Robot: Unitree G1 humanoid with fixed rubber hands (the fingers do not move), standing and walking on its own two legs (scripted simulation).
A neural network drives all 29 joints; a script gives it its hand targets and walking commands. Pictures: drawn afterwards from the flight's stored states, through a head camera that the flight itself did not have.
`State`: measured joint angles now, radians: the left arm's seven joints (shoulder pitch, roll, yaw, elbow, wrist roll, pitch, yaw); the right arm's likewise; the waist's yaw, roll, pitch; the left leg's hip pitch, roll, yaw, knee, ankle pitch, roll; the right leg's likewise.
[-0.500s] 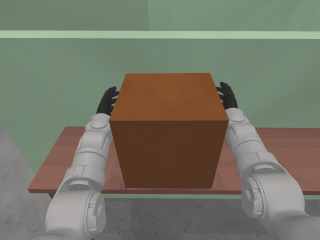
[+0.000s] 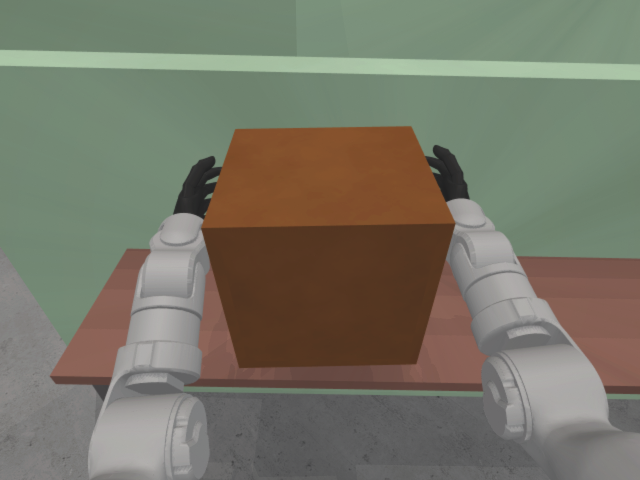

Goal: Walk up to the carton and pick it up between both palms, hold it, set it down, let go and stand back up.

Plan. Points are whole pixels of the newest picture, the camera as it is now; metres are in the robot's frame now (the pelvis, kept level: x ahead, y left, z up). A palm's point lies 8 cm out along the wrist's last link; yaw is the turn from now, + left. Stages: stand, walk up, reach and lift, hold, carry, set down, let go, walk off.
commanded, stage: reach and lift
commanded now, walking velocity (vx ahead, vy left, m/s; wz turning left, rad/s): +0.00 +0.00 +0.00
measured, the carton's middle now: (325, 246) +0.38 -0.01 +0.14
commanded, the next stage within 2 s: hold in 0.86 s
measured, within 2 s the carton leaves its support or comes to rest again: neither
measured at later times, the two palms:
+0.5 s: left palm (186, 215) +0.38 +0.16 +0.20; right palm (452, 199) +0.39 -0.17 +0.21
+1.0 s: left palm (182, 209) +0.37 +0.16 +0.22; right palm (453, 192) +0.39 -0.17 +0.22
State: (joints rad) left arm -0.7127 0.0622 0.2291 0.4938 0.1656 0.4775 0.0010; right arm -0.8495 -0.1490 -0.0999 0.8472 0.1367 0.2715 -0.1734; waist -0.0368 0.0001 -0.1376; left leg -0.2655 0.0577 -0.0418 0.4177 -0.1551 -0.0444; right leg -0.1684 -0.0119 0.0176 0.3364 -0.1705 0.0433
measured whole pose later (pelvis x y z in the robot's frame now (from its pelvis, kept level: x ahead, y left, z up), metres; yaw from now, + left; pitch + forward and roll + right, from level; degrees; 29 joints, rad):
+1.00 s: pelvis +0.00 +0.00 +0.00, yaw +0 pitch -1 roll -2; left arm -0.70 0.06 0.23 0.36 0.17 0.61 0.00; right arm -0.85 -0.16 -0.07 0.74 0.21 0.37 -0.19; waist -0.04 0.00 -0.14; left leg -0.24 0.06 -0.04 0.42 -0.16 -0.04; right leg -0.14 -0.01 0.02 0.33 -0.17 0.04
